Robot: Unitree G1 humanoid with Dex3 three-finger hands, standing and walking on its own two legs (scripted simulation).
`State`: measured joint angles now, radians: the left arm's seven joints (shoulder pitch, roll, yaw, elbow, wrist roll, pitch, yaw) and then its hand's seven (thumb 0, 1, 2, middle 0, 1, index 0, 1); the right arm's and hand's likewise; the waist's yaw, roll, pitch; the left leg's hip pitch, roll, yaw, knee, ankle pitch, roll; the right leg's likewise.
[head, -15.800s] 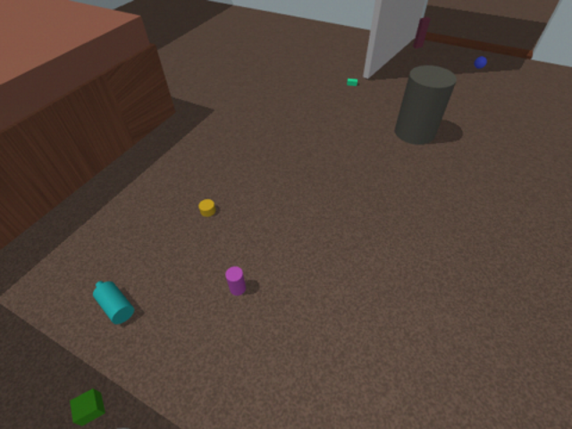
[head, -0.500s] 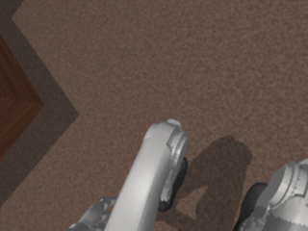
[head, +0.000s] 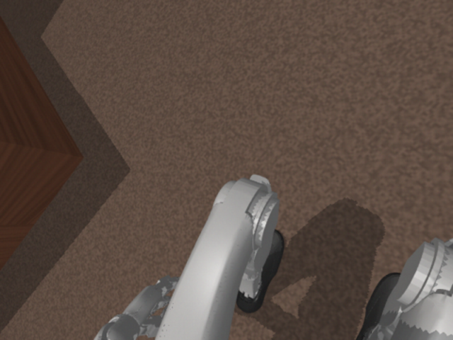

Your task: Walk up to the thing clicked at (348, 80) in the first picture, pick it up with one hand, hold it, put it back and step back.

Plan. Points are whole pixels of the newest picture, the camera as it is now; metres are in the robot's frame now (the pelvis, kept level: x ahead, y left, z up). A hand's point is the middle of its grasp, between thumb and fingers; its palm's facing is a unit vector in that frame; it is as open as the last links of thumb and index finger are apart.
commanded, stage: rest palm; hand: right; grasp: from above
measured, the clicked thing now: out of the picture +0.48 -0.36 -0.30
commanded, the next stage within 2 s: close in 1.50 s
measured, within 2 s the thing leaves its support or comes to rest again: neither
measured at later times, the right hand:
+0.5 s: hand out of the picture +0.46 -0.35 -0.25, palm faces -0.43 +0.17 -0.88, open 13.6 cm
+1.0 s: hand out of the picture +0.46 -0.35 -0.26, palm faces -0.44 +0.18 -0.88, open 13.7 cm
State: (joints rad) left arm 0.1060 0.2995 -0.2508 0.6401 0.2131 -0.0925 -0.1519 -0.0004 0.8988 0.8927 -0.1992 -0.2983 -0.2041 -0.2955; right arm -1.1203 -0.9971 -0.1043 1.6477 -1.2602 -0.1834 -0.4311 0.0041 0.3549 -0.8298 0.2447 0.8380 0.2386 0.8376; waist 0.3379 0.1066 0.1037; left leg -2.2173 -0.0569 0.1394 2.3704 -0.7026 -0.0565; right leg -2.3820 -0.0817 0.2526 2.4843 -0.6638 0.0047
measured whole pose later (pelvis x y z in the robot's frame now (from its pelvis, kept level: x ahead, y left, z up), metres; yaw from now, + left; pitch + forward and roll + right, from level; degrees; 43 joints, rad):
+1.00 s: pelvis +0.00 -0.01 -0.01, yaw +3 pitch +27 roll +15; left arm 0.07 0.34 -0.35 0.62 0.28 -0.21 -0.21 0.00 0.91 0.90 -0.20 -0.30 -0.20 -0.30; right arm -1.12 -1.10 -0.10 1.74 -1.24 -0.17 -0.56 0.00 0.43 -0.88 0.20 0.89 0.18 0.90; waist 0.38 0.19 0.20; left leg -2.19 -0.09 0.18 2.39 -0.70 -0.07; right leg -2.37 -0.09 0.31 2.55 -0.69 0.00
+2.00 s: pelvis +0.00 -0.01 -0.01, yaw +3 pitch +26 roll +15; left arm 0.07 0.35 -0.37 0.60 0.27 -0.22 -0.21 0.00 0.90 0.90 -0.20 -0.30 -0.20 -0.30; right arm -1.14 -1.13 -0.09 1.72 -1.20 -0.15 -0.54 0.00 0.11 -0.66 0.42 0.72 0.42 0.72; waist 0.38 0.19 0.22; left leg -2.19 -0.09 0.18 2.37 -0.69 -0.07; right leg -2.37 -0.09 0.32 2.54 -0.69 0.00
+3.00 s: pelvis +0.00 -0.01 -0.01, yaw +3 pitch +26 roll +15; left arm 0.06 0.35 -0.37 0.60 0.28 -0.20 -0.20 0.00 0.91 0.90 -0.20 -0.30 -0.20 -0.30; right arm -1.12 -1.13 -0.10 1.69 -1.20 -0.16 -0.52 0.01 -0.52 0.00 0.98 0.22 1.03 0.12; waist 0.38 0.19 0.22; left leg -2.19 -0.09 0.18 2.37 -0.68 -0.07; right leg -2.37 -0.09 0.32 2.54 -0.68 0.01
